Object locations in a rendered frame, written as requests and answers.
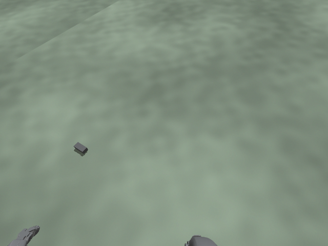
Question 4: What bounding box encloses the left robot hand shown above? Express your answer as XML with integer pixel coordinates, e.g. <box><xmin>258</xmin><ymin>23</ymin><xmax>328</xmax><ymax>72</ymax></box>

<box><xmin>8</xmin><ymin>225</ymin><xmax>40</xmax><ymax>246</ymax></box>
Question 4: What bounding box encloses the small box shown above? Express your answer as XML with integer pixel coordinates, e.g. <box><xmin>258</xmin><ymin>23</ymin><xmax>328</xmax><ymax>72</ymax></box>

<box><xmin>74</xmin><ymin>142</ymin><xmax>88</xmax><ymax>154</ymax></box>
